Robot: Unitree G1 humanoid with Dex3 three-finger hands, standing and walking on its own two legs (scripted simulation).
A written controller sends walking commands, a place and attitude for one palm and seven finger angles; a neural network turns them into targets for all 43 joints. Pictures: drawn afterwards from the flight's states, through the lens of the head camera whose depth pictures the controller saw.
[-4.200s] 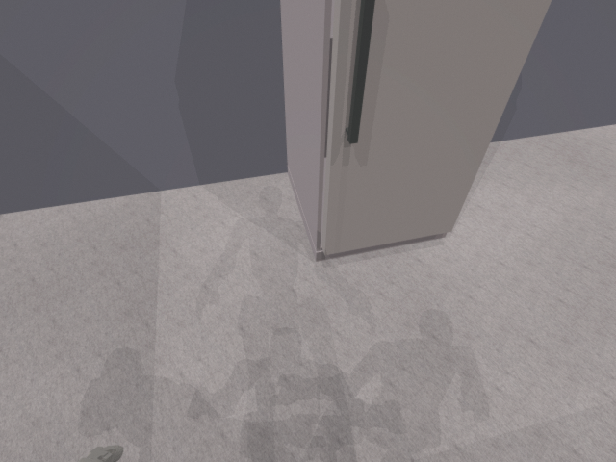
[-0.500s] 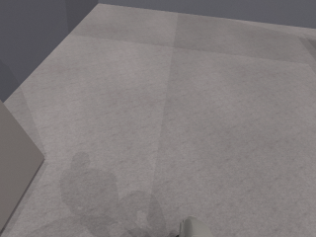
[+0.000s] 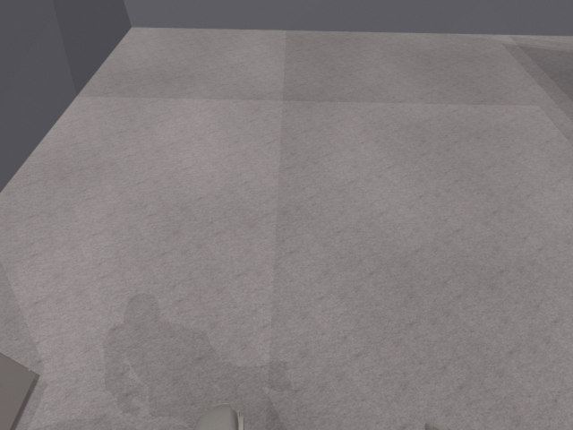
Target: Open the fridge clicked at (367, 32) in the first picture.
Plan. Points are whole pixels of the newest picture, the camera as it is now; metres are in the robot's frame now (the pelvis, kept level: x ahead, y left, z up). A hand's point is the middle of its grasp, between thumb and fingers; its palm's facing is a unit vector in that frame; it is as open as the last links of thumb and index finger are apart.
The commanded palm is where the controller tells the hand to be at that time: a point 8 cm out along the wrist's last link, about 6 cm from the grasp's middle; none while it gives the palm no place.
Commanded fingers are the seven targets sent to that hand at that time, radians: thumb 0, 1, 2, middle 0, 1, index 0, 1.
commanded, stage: turn to face it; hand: left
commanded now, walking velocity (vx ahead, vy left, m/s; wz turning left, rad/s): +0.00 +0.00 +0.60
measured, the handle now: out of the picture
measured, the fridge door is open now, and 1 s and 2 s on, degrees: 0 0 0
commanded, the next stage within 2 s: none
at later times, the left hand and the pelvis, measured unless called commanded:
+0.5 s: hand out of the picture +0.12 +0.26 -0.17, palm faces +0.27 -0.93 -0.23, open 7.4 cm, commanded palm none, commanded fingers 0.00 0.90 0.90 -0.20 -0.30 -0.20 -0.30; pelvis +0.08 +0.04 +0.00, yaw +14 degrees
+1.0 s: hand out of the picture +0.04 +0.19 -0.15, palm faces +0.54 -0.80 -0.27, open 7.4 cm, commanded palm none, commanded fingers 0.00 0.90 0.90 -0.20 -0.30 -0.20 -0.30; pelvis +0.09 -0.01 +0.00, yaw +34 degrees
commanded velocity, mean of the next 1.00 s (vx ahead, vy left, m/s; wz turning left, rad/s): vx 0.00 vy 0.00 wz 0.60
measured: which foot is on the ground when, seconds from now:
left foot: up 0.00-0.08, down 0.10-0.66, up 0.68-1.00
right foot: down 0.00-0.12, up 0.14-0.66, down 0.68-1.00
